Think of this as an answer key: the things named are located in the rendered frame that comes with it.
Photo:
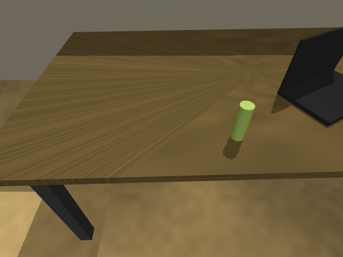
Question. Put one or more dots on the table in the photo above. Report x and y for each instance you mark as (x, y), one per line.
(159, 106)

